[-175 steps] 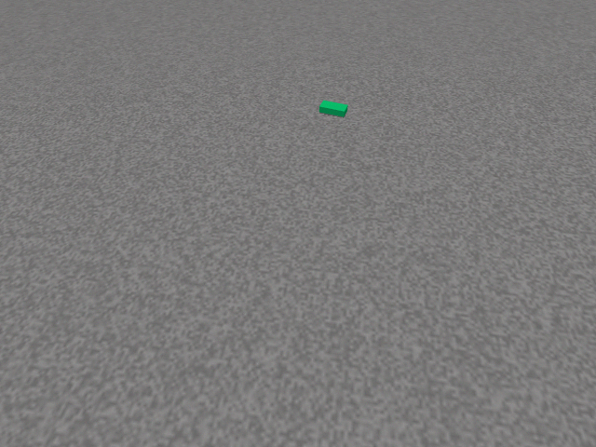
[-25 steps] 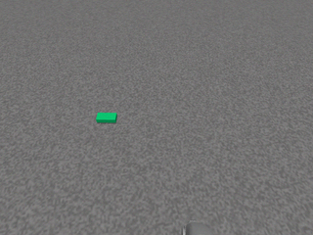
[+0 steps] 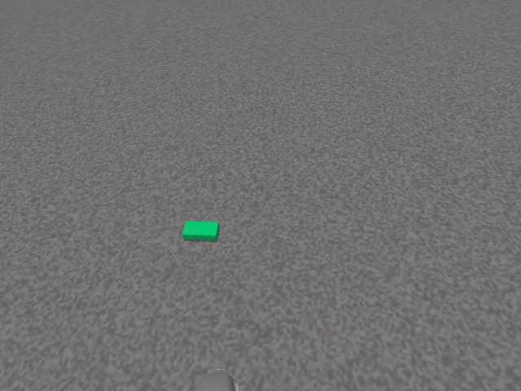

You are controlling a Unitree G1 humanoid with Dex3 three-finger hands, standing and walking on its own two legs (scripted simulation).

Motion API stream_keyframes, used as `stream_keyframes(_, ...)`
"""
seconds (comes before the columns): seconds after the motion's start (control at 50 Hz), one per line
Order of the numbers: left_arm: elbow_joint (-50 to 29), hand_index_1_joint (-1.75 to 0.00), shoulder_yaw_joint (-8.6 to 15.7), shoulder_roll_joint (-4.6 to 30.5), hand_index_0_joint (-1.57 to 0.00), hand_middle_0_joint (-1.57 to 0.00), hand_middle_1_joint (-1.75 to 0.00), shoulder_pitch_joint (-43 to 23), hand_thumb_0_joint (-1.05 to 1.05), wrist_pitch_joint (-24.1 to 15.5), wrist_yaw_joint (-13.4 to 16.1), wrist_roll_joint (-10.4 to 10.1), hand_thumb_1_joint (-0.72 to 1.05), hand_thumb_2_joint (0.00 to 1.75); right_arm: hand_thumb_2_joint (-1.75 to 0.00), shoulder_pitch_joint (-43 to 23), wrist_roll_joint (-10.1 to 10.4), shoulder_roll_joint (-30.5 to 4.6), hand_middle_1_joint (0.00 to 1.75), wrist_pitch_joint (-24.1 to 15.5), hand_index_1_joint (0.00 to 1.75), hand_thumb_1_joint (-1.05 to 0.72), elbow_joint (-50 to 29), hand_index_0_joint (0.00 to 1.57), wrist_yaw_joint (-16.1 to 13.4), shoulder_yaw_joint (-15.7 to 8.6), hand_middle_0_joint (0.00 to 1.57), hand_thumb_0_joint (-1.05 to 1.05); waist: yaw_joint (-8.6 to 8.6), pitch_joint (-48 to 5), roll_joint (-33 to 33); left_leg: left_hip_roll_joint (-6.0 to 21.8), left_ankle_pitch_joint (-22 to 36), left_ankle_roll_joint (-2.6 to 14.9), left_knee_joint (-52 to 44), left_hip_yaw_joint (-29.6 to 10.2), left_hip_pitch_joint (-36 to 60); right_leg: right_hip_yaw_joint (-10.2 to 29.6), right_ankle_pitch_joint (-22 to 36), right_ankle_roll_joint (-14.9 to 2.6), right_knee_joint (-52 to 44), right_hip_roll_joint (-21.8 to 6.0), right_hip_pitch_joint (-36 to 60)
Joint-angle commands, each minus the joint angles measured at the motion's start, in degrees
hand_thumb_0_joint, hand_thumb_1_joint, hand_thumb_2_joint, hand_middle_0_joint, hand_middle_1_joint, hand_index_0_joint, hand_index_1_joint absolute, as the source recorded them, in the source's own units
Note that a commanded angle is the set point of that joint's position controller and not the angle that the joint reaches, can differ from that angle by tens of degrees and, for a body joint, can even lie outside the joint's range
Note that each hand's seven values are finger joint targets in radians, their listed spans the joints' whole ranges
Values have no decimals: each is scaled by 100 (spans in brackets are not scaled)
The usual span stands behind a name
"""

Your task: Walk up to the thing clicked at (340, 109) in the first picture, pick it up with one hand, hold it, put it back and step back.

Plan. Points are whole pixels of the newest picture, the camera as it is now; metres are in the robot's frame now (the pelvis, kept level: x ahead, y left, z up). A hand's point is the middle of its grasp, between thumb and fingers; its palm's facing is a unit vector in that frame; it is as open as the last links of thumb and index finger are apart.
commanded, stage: walk up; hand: left
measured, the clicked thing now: (201, 230) +0.91 +0.36 -0.75
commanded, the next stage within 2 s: none
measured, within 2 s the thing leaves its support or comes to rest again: neither
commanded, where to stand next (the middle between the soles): +0.51 +0.15 m, yaw -3 degrees
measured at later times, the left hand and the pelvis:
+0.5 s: hand (97, 320) +0.27 +0.35 -0.13, palm faces -0.09 -0.91 -0.40, open 7.4 cm; pelvis +0.19 +0.08 +0.00, yaw -1 degrees
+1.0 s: hand (76, 275) +0.38 +0.46 -0.16, palm faces -0.04 -0.90 -0.43, open 7.4 cm; pelvis +0.35 +0.16 -0.02, yaw -1 degrees
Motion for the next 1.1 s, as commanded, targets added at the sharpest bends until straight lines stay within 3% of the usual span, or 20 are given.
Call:
stream_keyframes(0.0,-425,-30,525,1856,-20,-20,-30,-286,0,-102,123,-6,90,90,-90,-147,17,-941,30,-197,30,-90,-423,20,12,-350,20,0,-149,-58,-1122,-94,123,100,-631,384,949,942,-1143,-1075,-1160,-1255,-790)
stream_keyframes(0.06,-396,-30,374,1541,-20,-20,-30,-397,0,-3,130,52,90,90,-90,983,-6,-1236,30,-251,30,-90,-48,20,-102,-502,20,0,-849,-413,-124,-431,-501,269,-1011,449,2822,501,-756,-748,813,-887,-1817)
stream_keyframes(0.1,-449,-30,193,1014,-20,-20,-30,-163,0,22,175,-119,90,90,-90,1317,21,-2086,30,-336,30,-90,-190,20,-234,-652,20,0,-938,-350,1837,1565,-2598,1149,-3397,-3713,3174,168,-1492,-277,3882,568,-3559)
stream_keyframes(0.14,-198,-30,232,1538,-20,-20,-30,-157,0,81,231,-109,90,90,-90,510,161,-1734,30,-303,30,-90,-400,20,-292,-522,20,0,-467,148,269,1369,-2349,1216,-3192,-2702,2052,1097,-913,-322,4153,-100,-3192)
stream_keyframes(0.22,224,-30,282,1368,-20,-20,-30,416,0,116,102,-135,90,90,-90,172,148,-1287,30,-403,30,-90,-501,20,-336,-321,20,0,-163,-44,516,687,-704,1167,-2903,-974,1718,683,-231,-116,3018,-333,-2255)
stream_keyframes(0.32,-109,-30,263,1168,-20,-20,-30,-204,0,137,26,-46,90,90,-90,492,109,-1361,30,-397,30,-90,-582,20,-330,-345,20,0,-381,98,446,894,-212,1523,-2974,-813,2084,397,-2,-9,1823,-357,-2320)
stream_keyframes(0.4,-198,-30,290,1054,-20,-20,-30,-478,0,102,8,-59,90,90,-90,527,72,-1286,30,-333,30,-90,-684,20,-307,-325,20,0,-414,202,257,636,339,1282,-2709,-407,1812,184,456,-70,951,-127,-1669)
stream_keyframes(0.48,-68,-30,370,1080,-20,-20,-30,246,0,2,110,-45,90,90,-90,377,134,-1105,30,-260,30,-90,-867,20,-324,-246,20,0,85,-355,-318,374,1619,995,-1167,45,1455,-14,672,-219,40,303,242)
stream_keyframes(0.5,14,-30,471,1328,-20,-20,-30,761,0,-43,178,-24,90,90,-90,492,158,-853,30,-282,30,-90,-913,20,-330,-158,20,0,357,-744,-874,-6,1609,754,39,342,1045,522,399,-407,-349,-15,1185)
stream_keyframes(0.52,-5,-30,620,1832,-20,-20,-30,1173,0,-84,253,4,90,90,-90,669,157,-499,30,-304,30,-90,-1032,20,-323,-34,20,0,438,-1121,-2036,-575,-652,452,1481,518,-30,2803,49,-823,-744,-1627,1992)
stream_keyframes(0.54,-131,-30,623,2076,-20,-20,-30,942,0,-52,271,-50,90,90,-90,648,140,-979,30,-223,30,-90,-947,20,-352,-151,20,0,390,-911,-1478,-825,-1735,327,2077,37,-901,4294,-483,-1576,-1197,-2324,1995)
stream_keyframes(0.56,-201,-30,580,1978,-20,-20,-30,752,0,-27,287,-126,90,90,-90,410,96,-1222,30,-157,30,-90,-859,20,-410,-230,20,0,329,-611,-861,-499,-1714,289,2460,-362,-960,4156,-491,-1817,-1142,-2419,1407)
stream_keyframes(0.66,-455,-30,444,1566,-20,-20,-30,-9,0,-51,260,-68,90,90,-90,735,85,-1022,30,-83,30,-90,-455,20,-263,-260,20,0,-165,40,-1212,-104,-609,83,1477,-258,-286,1650,-67,-1270,-1265,-1294,-208)
stream_keyframes(0.82,-548,-30,512,1796,-20,-20,-30,-83,0,-56,147,0,90,90,-90,9,62,-929,30,-161,30,-90,-539,20,-71,-354,20,0,-66,53,-1308,-133,5,74,-386,301,950,1161,-1422,-1096,-1130,-1184,-1208)
stream_keyframes(0.88,-579,-30,392,1528,-20,-20,-30,-412,0,53,159,68,90,90,-90,1110,22,-1119,30,-210,30,-90,-153,20,-161,-491,20,0,-775,-271,-507,-473,-381,155,-817,535,2707,752,-1797,-791,411,-796,-2247)
stream_keyframes(0.9,-577,-30,258,1085,-20,-20,-30,-154,0,84,156,83,90,90,-90,1632,-7,-1460,30,-258,30,-90,-36,20,-242,-583,20,0,-995,-416,840,-35,-1689,373,-1748,-448,3119,314,-1268,-551,2319,-325,-2620)
stream_keyframes(0.92,-639,-30,138,744,-20,-20,-30,-45,0,92,178,-82,90,90,-90,1492,-6,-1923,30,-321,30,-90,-253,20,-290,-618,20,0,-884,-164,1895,1325,-2979,788,-3226,-3269,2960,285,-1542,-253,3689,612,-3735)
stream_keyframes(0.94,-484,-30,261,1322,-20,-20,-30,-43,0,117,273,-41,90,90,-90,1102,144,-2105,30,-310,30,-90,-389,20,-294,-639,20,0,-718,5,1140,1824,-3308,1413,-3353,-3837,2338,941,-1533,-336,4067,169,-3550)
stream_keyframes(1.02,29,-30,307,1449,-20,-20,-30,443,0,82,152,-73,90,90,-90,339,135,-1361,30,-373,30,-90,-572,20,-400,-337,20,0,-196,155,533,981,-1097,1234,-2768,-1464,1660,883,-496,-158,3238,-361,-2613)
stream_keyframes(1.08,15,-30,291,1218,-20,-20,-30,339,0,172,59,-10,90,90,-90,351,119,-1363,30,-403,30,-90,-579,20,-427,-282,20,0,-191,195,509,925,-398,1400,-2749,-924,1362,593,-436,-1,2521,-303,-2043)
